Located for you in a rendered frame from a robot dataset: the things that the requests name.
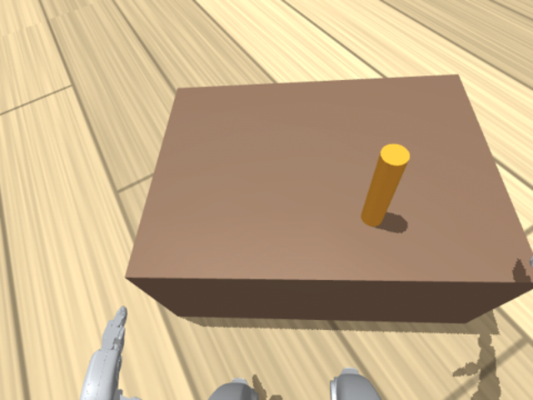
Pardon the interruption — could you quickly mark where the can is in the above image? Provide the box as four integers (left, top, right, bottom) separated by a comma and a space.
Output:
361, 144, 410, 227

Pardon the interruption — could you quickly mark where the left robot hand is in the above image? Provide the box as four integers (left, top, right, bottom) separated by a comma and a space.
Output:
80, 306, 141, 400

